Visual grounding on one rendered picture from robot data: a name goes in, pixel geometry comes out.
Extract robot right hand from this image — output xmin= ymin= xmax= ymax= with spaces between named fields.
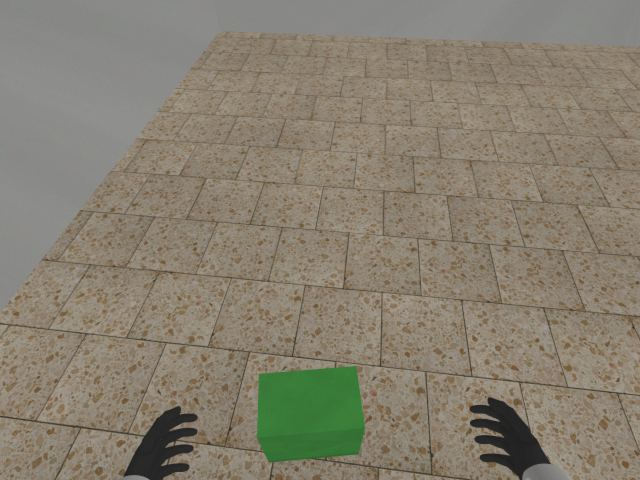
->
xmin=470 ymin=397 xmax=551 ymax=480

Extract carton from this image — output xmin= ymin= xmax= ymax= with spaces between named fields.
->
xmin=257 ymin=366 xmax=365 ymax=462

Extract robot left hand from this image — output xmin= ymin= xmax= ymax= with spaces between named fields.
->
xmin=123 ymin=406 xmax=198 ymax=480

